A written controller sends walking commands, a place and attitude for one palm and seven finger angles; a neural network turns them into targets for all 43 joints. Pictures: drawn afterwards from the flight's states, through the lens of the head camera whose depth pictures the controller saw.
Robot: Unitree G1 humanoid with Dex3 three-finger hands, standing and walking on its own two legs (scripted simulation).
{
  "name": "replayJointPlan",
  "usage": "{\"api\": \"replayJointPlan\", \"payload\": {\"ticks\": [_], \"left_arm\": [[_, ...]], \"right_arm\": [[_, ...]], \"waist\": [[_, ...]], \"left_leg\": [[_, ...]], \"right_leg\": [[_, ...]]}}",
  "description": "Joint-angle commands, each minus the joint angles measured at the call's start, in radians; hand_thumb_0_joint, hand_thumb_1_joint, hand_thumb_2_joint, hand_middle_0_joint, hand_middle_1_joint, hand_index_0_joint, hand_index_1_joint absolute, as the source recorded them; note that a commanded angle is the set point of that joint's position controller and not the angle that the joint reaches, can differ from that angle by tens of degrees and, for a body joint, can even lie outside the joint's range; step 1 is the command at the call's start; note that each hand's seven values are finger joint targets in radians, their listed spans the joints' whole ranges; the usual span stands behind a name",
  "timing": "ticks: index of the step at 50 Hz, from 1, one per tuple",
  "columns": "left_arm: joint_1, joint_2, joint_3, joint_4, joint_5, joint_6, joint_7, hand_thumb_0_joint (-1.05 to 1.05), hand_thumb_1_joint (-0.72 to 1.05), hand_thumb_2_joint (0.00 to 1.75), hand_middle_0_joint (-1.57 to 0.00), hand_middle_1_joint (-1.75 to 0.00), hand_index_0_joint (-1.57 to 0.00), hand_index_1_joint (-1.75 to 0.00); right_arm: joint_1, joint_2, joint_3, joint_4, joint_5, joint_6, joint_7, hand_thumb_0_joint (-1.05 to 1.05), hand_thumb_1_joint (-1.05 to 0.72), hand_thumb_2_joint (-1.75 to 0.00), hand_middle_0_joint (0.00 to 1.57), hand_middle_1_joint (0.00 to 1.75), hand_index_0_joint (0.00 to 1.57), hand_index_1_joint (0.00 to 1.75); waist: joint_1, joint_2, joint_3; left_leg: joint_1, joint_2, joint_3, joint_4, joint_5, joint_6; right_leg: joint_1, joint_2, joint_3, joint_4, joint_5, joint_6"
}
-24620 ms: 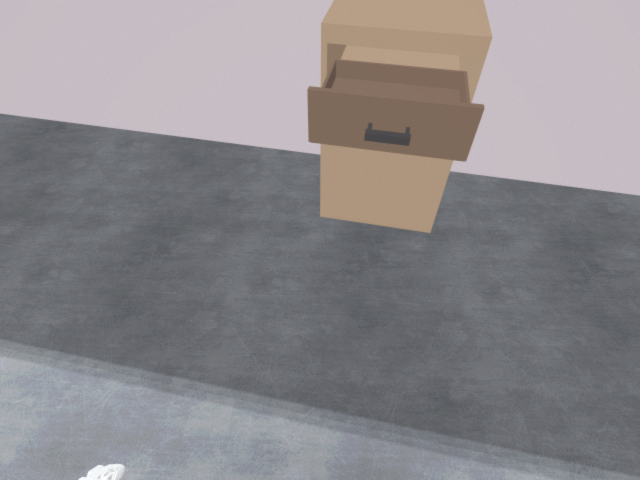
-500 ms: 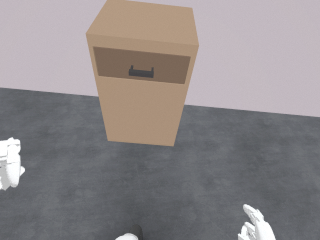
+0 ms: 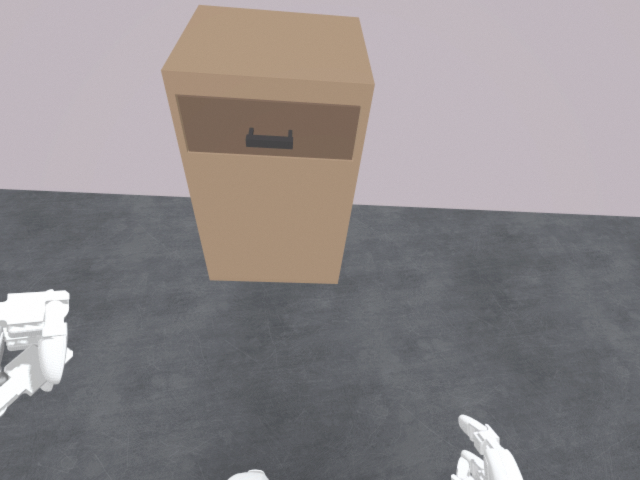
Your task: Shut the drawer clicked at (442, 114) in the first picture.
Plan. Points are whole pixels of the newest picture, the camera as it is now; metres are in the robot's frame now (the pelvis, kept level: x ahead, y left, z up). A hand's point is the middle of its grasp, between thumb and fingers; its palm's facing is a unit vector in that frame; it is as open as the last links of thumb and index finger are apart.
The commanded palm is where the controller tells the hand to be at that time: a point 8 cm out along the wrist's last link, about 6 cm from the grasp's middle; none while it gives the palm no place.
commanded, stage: stop stepping back and stand still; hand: left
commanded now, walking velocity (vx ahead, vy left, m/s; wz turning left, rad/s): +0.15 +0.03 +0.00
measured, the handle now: (270, 137) +0.90 +0.16 -0.09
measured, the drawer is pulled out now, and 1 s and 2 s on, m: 0.00 0.00 0.00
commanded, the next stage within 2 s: let the arm hang, fingers relaxed in 0.66 s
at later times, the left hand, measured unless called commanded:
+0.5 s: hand (68, 315) +0.23 +0.25 +0.15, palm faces +0.35 -0.79 -0.50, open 3.2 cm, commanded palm +0.16 +0.29 +0.18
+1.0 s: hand out of the picture +0.12 +0.23 -0.14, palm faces +0.04 -0.96 -0.28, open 3.0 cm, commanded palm none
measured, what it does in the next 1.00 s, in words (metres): steps on the spot: left foot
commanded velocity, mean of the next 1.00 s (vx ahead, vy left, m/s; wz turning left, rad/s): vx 0.01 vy -0.01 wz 0.00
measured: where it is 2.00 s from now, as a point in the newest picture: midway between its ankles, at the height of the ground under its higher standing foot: outside the picture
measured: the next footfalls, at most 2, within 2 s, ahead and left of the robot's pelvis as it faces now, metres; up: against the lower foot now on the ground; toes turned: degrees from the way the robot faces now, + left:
left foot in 0.10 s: +0.09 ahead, +0.13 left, +0.00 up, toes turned +5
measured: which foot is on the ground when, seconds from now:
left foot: up 0.00-0.08, down 0.10-1.00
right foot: down 0.00-1.00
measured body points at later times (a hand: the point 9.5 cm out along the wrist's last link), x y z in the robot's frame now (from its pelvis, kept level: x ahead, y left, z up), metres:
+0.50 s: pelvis +0.04 +0.01 +0.00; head +0.07 +0.01 +0.45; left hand +0.20 +0.29 +0.18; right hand +0.21 -0.21 -0.09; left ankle +0.05 +0.12 -0.74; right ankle -0.01 -0.08 -0.74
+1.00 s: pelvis +0.02 +0.02 -0.01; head +0.04 +0.02 +0.44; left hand +0.12 +0.28 -0.12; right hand +0.15 -0.24 -0.13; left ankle +0.05 +0.13 -0.74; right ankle -0.01 -0.08 -0.74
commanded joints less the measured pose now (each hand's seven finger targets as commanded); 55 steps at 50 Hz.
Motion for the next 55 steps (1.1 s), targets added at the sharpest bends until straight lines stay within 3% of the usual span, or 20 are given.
{"api": "replayJointPlan", "payload": {"ticks": [1, 3, 4, 6, 8, 9, 12, 16, 18, 19, 23, 30, 37, 38, 39, 41, 43, 44, 50, 55], "left_arm": [[-0.094, 0.082, 0.116, -0.029, -0.013, -0.042, 0.045, 0.0, 0.9, 0.9, -1.4, -1.6, -1.4, -1.6], [-0.118, 0.085, 0.103, -0.049, -0.004, -0.06, 0.048, 0.0, 0.9, 0.9, -1.4, -1.6, -1.4, -1.6], [-0.129, 0.069, 0.084, -0.07, -0.006, -0.067, 0.043, 0.0, 0.9, 0.9, -1.4, -1.6, -1.4, -1.6], [-0.145, 0.093, 0.102, -0.131, 0.0, -0.088, 0.038, 0.0, 0.9, 0.9, -1.4, -1.6, -1.4, -1.6], [-0.159, 0.1, 0.115, -0.147, 0.016, -0.091, 0.033, 0.0, 0.9, 0.9, -1.4, -1.6, -1.4, -1.6], [-0.186, 0.122, 0.128, -0.178, 0.023, -0.098, 0.032, 0.0, 0.9, 0.9, -1.4, -1.6, -1.4, -1.6], [-0.062, 0.101, 0.133, -0.135, 0.018, -0.097, 0.034, 0.0, 0.9, 0.9, -1.4, -1.6, -1.4, -1.6], [-0.004, 0.085, 0.132, -0.065, -0.017, -0.089, 0.028, 0.0, 0.9, 0.9, -1.4, -1.6, -1.4, -1.6], [-0.025, 0.09, 0.135, -0.064, -0.018, -0.09, 0.036, 0.0, 0.9, 0.9, -1.4, -1.6, -1.4, -1.6], [-0.03, 0.093, 0.136, -0.066, -0.017, -0.088, 0.037, 0.0, 0.9, 0.9, -1.4, -1.6, -1.4, -1.6], [-0.037, 0.097, 0.125, -0.074, -0.009, -0.088, 0.031, 0.0, 0.9, 0.9, -1.4, -1.6, -1.4, -1.6], [-0.02, 0.089, 0.117, -0.076, -0.012, -0.076, 0.027, 0.0, 0.9, 0.9, -1.4, -1.6, -1.4, -1.6], [-0.017, 0.089, 0.117, -0.078, -0.015, -0.072, 0.031, 0.0, 0.9, 0.9, -1.4, -1.6, -1.4, -1.6], [-0.192, -0.014, -0.263, 0.754, 0.078, 0.075, -0.109, 0.0, 0.9, 0.9, -1.4, -1.6, -1.4, -1.6], [-0.195, -0.051, -0.252, 0.772, 0.068, 0.147, -0.126, 0.0, 0.9, 0.9, -1.36, -1.56, -1.36, -1.56], [-0.259, -0.072, -0.263, 0.868, 0.069, 0.166, -0.128, 0.0, 0.9, 0.9, -1.28, -1.47, -1.28, -1.47], [-0.331, -0.053, -0.271, 0.986, 0.072, 0.169, -0.126, 0.0, 0.9, 0.9, -1.2, -1.38, -1.2, -1.38], [-0.371, -0.043, -0.276, 1.055, 0.07, 0.17, -0.123, 0.0, 0.9, 0.9, -1.16, -1.34, -1.16, -1.34], [-0.421, -0.079, -0.323, 1.424, 0.052, 0.197, -0.11, 0.0, 0.9, 0.9, -0.92, -1.08, -0.92, -1.08], [-0.383, -0.114, -0.324, 1.609, 0.049, 0.186, -0.107, 0.0, 0.9, 0.9, -0.72, -0.86, -0.72, -0.86]], "right_arm": [[-0.092, -0.138, -0.067, -0.124, 0.02, -0.048, -0.038, 0.0, -0.9, -0.9, 0.2, 0.3, 0.2, 0.3], [-0.096, -0.144, -0.061, -0.12, 0.019, -0.071, -0.051, 0.0, -0.9, -0.9, 0.2, 0.3, 0.2, 0.3], [-0.102, -0.155, -0.064, -0.13, 0.022, -0.086, -0.059, 0.0, -0.9, -0.9, 0.2, 0.3, 0.2, 0.3], [-0.102, -0.182, -0.068, -0.139, 0.023, -0.102, -0.056, 0.0, -0.9, -0.9, 0.2, 0.3, 0.2, 0.3], [-0.101, -0.162, -0.059, -0.127, 0.008, -0.108, -0.048, 0.0, -0.9, -0.9, 0.2, 0.3, 0.2, 0.3], [-0.103, -0.153, -0.059, -0.131, 0.004, -0.12, -0.044, 0.0, -0.9, -0.9, 0.2, 0.3, 0.2, 0.3], [-0.085, -0.161, -0.063, -0.133, 0.011, -0.121, -0.027, 0.0, -0.9, -0.9, 0.2, 0.3, 0.2, 0.3], [-0.074, -0.147, -0.075, -0.135, 0.026, -0.09, -0.012, 0.0, -0.9, -0.9, 0.2, 0.3, 0.2, 0.3], [-0.074, -0.139, -0.066, -0.131, 0.027, -0.079, -0.014, 0.0, -0.9, -0.9, 0.2, 0.3, 0.2, 0.3], [-0.088, -0.141, -0.064, -0.135, 0.027, -0.076, -0.019, 0.0, -0.9, -0.9, 0.2, 0.3, 0.2, 0.3], [-0.1, -0.143, -0.06, -0.151, 0.025, -0.062, -0.033, 0.0, -0.9, -0.9, 0.2, 0.3, 0.2, 0.3], [-0.112, -0.145, -0.065, -0.17, 0.031, -0.044, -0.031, 0.0, -0.9, -0.9, 0.2, 0.3, 0.2, 0.3], [-0.115, -0.148, -0.066, -0.187, 0.03, -0.027, -0.038, 0.0, -0.9, -0.9, 0.2, 0.3, 0.2, 0.3], [-0.174, -0.35, -0.118, 0.044, 0.038, -0.075, 0.06, 0.0, -0.9, -0.9, 0.2, 0.3, 0.2, 0.3], [-0.09, -0.287, -0.123, 0.043, 0.04, -0.027, 0.059, 0.0, -0.9, -0.9, 0.2, 0.3, 0.2, 0.3], [-0.07, -0.251, -0.091, 0.035, 0.024, 0.014, 0.057, 0.0, -0.9, -0.9, 0.2, 0.3, 0.2, 0.3], [-0.077, -0.251, -0.082, 0.047, 0.008, 0.033, 0.051, 0.0, -0.9, -0.9, 0.2, 0.3, 0.2, 0.3], [-0.085, -0.252, -0.083, 0.062, 0.004, 0.04, 0.051, 0.0, -0.9, -0.9, 0.2, 0.3, 0.2, 0.3], [-0.074, -0.197, -0.049, 0.208, -0.005, 0.08, 0.039, 0.0, -0.9, -0.9, 0.2, 0.3, 0.2, 0.3], [-0.013, -0.162, -0.051, 0.32, 0.0, 0.086, 0.023, 0.0, -0.9, -0.9, 0.2, 0.3, 0.2, 0.3]], "waist": [[-0.018, -0.018, 0.027], [-0.014, 0.032, 0.036], [-0.014, 0.082, 0.038], [-0.001, 0.191, 0.012], [-0.009, 0.276, 0.034], [-0.003, 0.263, 0.046], [0.013, 0.169, -0.039], [-0.01, -0.055, -0.066], [-0.013, -0.03, -0.085], [-0.011, 0.021, -0.097], [0.003, 0.092, -0.134], [0.0, 0.057, -0.13], [0.002, 0.098, -0.113], [-0.024, 0.115, -0.048], [-0.014, 0.077, -0.12], [0.006, -0.031, -0.086], [0.011, -0.164, -0.073], [0.008, -0.166, -0.052], [0.019, 0.131, -0.003], [0.01, 0.173, -0.017]], "left_leg": [[0.157, 0.062, -0.014, -0.027, -0.022, 0.026], [0.267, 0.049, 0.017, -0.233, -0.029, 0.046], [0.296, 0.086, -0.036, -0.321, -0.035, 0.064], [0.287, 0.211, -0.245, -0.408, -0.032, 0.118], [0.149, 0.279, -0.389, -0.587, -0.28, 0.147], [0.141, 0.278, -0.388, -0.59, -0.24, 0.153], [0.173, 0.184, -0.172, -0.412, 0.063, 0.095], [0.153, 0.05, -0.016, -0.129, 0.109, 0.023], [0.172, 0.045, -0.008, -0.175, 0.134, 0.022], [0.221, 0.054, -0.006, -0.236, 0.219, 0.028], [0.389, 0.122, -0.07, -0.29, 0.562, 0.064], [0.347, 0.088, -0.031, -0.261, 0.473, 0.045], [0.346, 0.09, -0.044, -0.298, 0.419, 0.045], [0.262, 0.12, -0.077, -0.153, 0.498, 0.057], [0.299, 0.116, -0.069, -0.167, 0.46, 0.05], [0.198, 0.125, -0.128, -0.196, 0.28, 0.08], [0.17, 0.097, -0.134, -0.183, 0.261, 0.082], [0.177, 0.076, -0.116, -0.176, 0.265, 0.071], [0.196, 0.102, -0.161, -0.34, 0.251, 0.074], [0.263, 0.098, -0.139, -0.365, 0.164, 0.065]], "right_leg": [[-0.21, -0.312, 0.239, -0.216, -0.374, -0.093], [-0.204, -0.235, 0.16, -0.131, -0.328, -0.038], [-0.193, -0.193, 0.121, -0.058, -0.255, -0.003], [-0.174, -0.084, 0.048, 0.095, -0.141, 0.069], [-0.103, -0.054, 0.016, 0.249, -0.208, 0.072], [-0.097, -0.067, 0.031, 0.242, -0.195, 0.068], [0.061, -0.077, 0.025, -0.02, -0.062, 0.065], [0.04, -0.257, 0.283, -0.154, 0.159, -0.017], [0.081, -0.265, 0.223, -0.1, 0.353, -0.026], [0.089, -0.234, 0.175, -0.054, 0.427, 0.003], [0.027, -0.115, 0.059, 0.011, 0.37, 0.082], [0.072, -0.145, 0.1, -0.051, 0.454, 0.071], [0.048, -0.132, 0.087, -0.075, 0.336, 0.072], [-0.074, -0.204, 0.035, 0.086, 0.407, 0.048], [-0.074, -0.189, 0.091, 0.046, 0.328, 0.053], [-0.071, -0.167, 0.065, 0.035, 0.14, 0.045], [-0.035, -0.183, 0.088, 0.007, 0.176, 0.024], [-0.041, -0.204, 0.106, -0.003, 0.202, 0.001], [0.038, -0.149, 0.078, -0.049, 0.02, 0.033], [0.055, -0.157, 0.088, -0.135, 0.008, 0.017]]}}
